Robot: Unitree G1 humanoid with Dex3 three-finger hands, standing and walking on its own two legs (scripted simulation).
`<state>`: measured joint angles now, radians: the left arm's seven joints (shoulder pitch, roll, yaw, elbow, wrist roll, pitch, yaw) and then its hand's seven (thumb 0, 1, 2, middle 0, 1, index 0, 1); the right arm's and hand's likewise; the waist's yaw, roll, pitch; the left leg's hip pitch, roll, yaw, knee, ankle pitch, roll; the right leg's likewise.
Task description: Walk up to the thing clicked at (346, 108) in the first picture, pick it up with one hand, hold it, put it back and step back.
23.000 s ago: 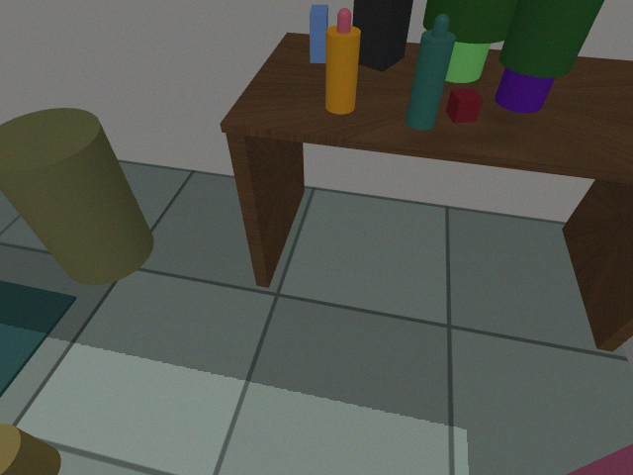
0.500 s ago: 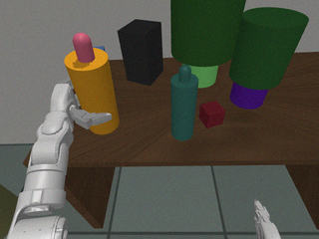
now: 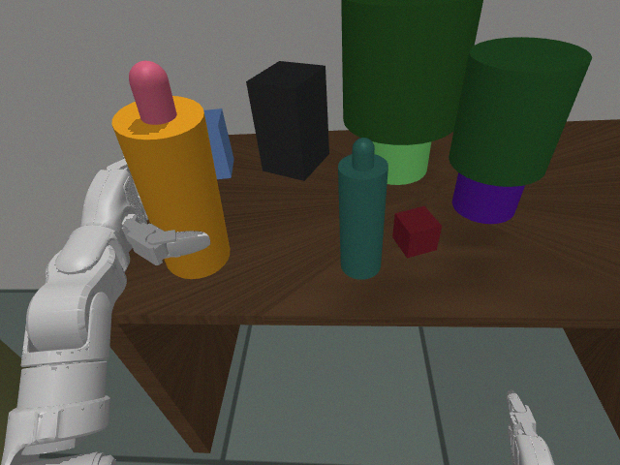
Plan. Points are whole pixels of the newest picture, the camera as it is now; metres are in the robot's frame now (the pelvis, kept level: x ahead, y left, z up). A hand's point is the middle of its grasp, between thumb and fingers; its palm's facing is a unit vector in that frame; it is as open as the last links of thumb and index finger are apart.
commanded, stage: lift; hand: left
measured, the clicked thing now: (176, 179) +0.35 +0.13 +0.27
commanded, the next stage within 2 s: hold in 0.16 s
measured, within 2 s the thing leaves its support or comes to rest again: neither
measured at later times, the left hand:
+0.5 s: hand (151, 200) +0.34 +0.16 +0.25, palm faces +0.00 -0.99 -0.12, open 11.3 cm
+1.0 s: hand (147, 179) +0.35 +0.16 +0.28, palm faces -0.01 -0.99 -0.11, open 11.3 cm
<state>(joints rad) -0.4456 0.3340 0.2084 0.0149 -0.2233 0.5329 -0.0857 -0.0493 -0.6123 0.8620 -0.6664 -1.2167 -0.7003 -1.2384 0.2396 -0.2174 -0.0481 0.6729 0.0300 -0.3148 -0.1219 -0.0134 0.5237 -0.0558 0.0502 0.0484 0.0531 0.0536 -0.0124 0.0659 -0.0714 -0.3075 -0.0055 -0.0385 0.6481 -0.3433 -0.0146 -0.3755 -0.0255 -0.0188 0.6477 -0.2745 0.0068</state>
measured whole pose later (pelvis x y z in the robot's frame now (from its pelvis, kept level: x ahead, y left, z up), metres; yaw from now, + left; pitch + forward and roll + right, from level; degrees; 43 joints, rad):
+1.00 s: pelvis +0.00 +0.00 +0.00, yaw +0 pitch -1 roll +0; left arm -0.52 0.38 0.26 -0.11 -0.26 0.75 -0.13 -0.04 -0.61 0.86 -0.69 -1.17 -0.72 -1.19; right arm 0.25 -0.22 -0.04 0.69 0.04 -0.42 -0.12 -0.01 0.51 -0.06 0.05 0.05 0.05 0.05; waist 0.00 0.09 -0.07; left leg -0.28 -0.01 -0.04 0.62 -0.33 -0.01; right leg -0.34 -0.03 -0.02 0.61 -0.25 0.01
